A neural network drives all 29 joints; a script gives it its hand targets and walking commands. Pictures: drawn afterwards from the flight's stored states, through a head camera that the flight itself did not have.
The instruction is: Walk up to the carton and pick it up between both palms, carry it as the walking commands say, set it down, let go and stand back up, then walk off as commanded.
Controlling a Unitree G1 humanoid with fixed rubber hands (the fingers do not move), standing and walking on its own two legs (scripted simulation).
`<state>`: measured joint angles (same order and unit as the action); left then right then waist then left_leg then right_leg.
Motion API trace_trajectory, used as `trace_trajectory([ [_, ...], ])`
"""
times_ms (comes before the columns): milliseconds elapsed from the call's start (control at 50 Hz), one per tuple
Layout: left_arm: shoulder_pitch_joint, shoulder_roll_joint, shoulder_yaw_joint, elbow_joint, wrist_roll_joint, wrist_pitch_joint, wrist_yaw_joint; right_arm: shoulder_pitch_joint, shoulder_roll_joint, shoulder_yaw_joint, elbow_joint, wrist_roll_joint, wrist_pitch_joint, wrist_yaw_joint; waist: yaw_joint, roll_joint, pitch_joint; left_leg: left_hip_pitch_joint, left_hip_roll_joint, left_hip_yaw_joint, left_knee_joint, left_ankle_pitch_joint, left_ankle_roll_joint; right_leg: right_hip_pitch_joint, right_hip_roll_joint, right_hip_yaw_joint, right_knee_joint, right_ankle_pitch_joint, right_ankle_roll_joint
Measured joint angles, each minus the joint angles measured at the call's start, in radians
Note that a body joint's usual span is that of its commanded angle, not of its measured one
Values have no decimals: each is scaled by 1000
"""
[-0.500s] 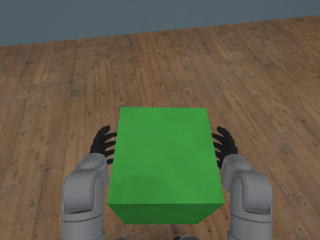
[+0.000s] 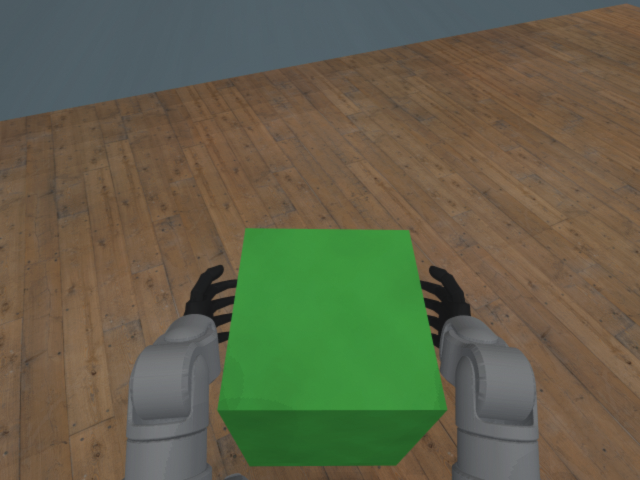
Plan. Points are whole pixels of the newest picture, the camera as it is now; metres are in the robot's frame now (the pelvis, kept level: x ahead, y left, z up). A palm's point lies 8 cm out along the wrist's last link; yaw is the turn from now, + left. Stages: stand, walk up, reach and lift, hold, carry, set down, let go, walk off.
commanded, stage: carry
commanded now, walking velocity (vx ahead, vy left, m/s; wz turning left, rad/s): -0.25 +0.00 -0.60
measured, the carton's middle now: (325, 354) +0.28 +0.01 +0.01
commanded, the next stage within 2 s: none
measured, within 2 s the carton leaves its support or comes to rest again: neither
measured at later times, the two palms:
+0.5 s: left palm out of the picture +0.10 +0.11 +0.09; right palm out of the picture +0.04 -0.17 +0.11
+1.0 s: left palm out of the picture -0.07 +0.01 +0.09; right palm out of the picture -0.23 -0.23 +0.09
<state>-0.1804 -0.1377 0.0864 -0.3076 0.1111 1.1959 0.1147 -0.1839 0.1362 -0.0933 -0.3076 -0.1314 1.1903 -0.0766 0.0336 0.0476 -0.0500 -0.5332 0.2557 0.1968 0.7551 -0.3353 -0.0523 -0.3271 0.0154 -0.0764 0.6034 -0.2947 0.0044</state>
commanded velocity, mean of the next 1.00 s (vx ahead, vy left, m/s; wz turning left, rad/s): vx -0.25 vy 0.00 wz -0.60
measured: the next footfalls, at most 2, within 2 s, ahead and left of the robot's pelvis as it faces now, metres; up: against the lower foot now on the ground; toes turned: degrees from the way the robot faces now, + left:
left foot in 0.34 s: -0.11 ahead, +0.11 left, +0.00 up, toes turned -6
right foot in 0.70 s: -0.30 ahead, -0.12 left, +0.00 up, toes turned -29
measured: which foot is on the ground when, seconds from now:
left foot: up 0.00-0.32, down 0.34-0.70, up 0.72-1.00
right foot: down 0.00-0.36, up 0.38-0.68, down 0.70-1.00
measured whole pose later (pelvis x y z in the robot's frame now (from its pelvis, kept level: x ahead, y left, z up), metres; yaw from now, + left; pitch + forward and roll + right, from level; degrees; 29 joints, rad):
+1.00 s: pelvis -0.37 +0.05 +0.01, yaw -34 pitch +5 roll +2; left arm -0.16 -0.13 0.09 -0.38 0.13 1.18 0.10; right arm -0.19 0.14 -0.08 -0.33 -0.06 1.15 -0.12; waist -0.04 -0.02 -0.04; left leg -0.48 0.03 0.03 0.92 -0.48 -0.07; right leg -0.51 0.03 0.08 0.48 -0.06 -0.01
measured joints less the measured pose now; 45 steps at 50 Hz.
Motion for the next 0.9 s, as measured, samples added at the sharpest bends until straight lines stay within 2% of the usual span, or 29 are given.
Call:
trace_trajectory([
  [40, 28, 4, -26, 13, 5, 0, -3, 30, -3, -3, -2, 11, 10, -3, -25, -13, 14, -54, -46, -59, 177, -152, -28, -39, -6, 30, 27, 4, -13],
  [100, 49, 6, -34, -13, 7, 3, -6, 49, -6, 7, -25, 35, 13, -19, -63, -27, 38, -88, -103, -113, 364, -123, -29, -68, -5, 73, -8, 56, -16],
  [140, 44, 6, -27, -41, 6, -2, -8, 45, -6, 13, -48, 48, 3, -30, -78, -36, 45, -79, -132, -131, 392, -97, -26, -94, -1, 97, -31, 100, -19],
  [220, 23, 3, -15, -71, 10, -8, -13, 20, -2, 11, -67, 55, -9, -38, -80, -54, 32, 3, -199, -153, 282, -131, -11, -145, 6, 137, -82, 186, -19],
  [300, 8, 2, -3, -68, 18, 1, -16, -4, 1, 5, -50, 53, -6, -37, -58, -78, 3, 134, -256, -144, 47, -172, 9, -186, 17, 174, -158, 285, -3],
  [340, 5, 1, 1, -65, 22, 7, -16, -9, 2, 5, -37, 50, -5, -33, -47, -93, -10, 235, -272, -112, -164, -132, 24, -200, 28, 192, -199, 338, 12],
  [360, 5, 2, 7, -60, 22, 9, -15, -9, 3, 9, -22, 48, -11, -31, -43, -117, -6, 246, -281, -98, -214, -42, 45, -209, 23, 202, -194, 319, 34],
  [380, 14, 4, 9, -59, 19, 13, -13, -7, 3, 14, -10, 47, -12, -29, -41, -118, -6, 233, -271, -92, -211, 7, 67, -245, 31, 186, -120, 179, 51],
  [400, 27, 5, 9, -63, 15, 18, -11, -2, 2, 20, -3, 47, -8, -28, -36, -103, -5, 222, -249, -89, -199, 26, 82, -294, 42, 148, 25, 38, 60],
  [420, 38, 6, 10, -66, 10, 25, -8, 7, 1, 28, -2, 46, -4, -27, -31, -87, -2, 221, -227, -86, -199, 36, 90, -336, 49, 116, 182, -43, 62],
  [480, 39, 6, 7, -60, 0, 31, -3, 23, -2, 33, -11, 38, 3, -24, -15, -64, 6, 221, -178, -79, -221, 69, 84, -388, 32, 66, 543, -64, 67],
  [520, 24, 5, 5, -58, -7, 27, 3, 15, 0, 20, -22, 37, 2, -23, -2, -54, 10, 207, -150, -70, -215, 85, 77, -356, 12, 56, 615, -61, 73],
  [560, 10, 3, 4, -64, -10, 20, 9, 3, 2, 9, -31, 38, -2, -21, 8, -44, 9, 183, -123, -55, -197, 94, 74, -287, -8, 43, 557, -99, 71],
  [640, -2, 2, 17, -61, -11, 17, 11, -14, 4, 10, -21, 28, -7, -15, 12, -22, -6, 120, -67, -13, -139, 102, 64, -122, -26, 5, 305, -176, 52],
  [680, -5, 1, 24, -43, -11, 16, 9, -17, 5, 11, -3, 19, -5, -13, 9, -11, -13, 83, -38, 9, -100, 105, 52, -33, -22, -13, 135, -136, 37],
  [720, -8, 0, 22, -14, -5, 8, 4, -20, 4, 4, 16, 13, -7, -11, 5, 0, -17, 33, -8, 24, -38, 91, 28, 8, -10, -8, -10, -12, 9],
  [760, 11, 2, 1, 27, 2, -6, -2, 2, 0, -7, 34, 17, -7, -11, -13, 4, -8, -28, -38, -37, 92, -113, -16, -49, -3, 17, 33, 4, -13],
  [780, 23, 4, -8, 30, 4, -7, -3, 14, -1, -6, 34, 22, -3, -13, -26, -3, 2, -55, -64, -69, 179, -163, -26, -63, -6, 32, 34, 9, -17],
  [840, 41, 6, -13, 5, 4, -9, -6, 31, -4, 6, 13, 45, -7, -28, -62, -21, 31, -98, -121, -125, 365, -125, -32, -89, -5, 74, -10, 64, -18],
  [900, 34, 4, -6, -44, 3, -18, -8, 23, -3, 14, -24, 62, -25, -41, -79, -41, 39, -80, -160, -147, 383, -91, -34, -125, 3, 108, -49, 131, -21],
])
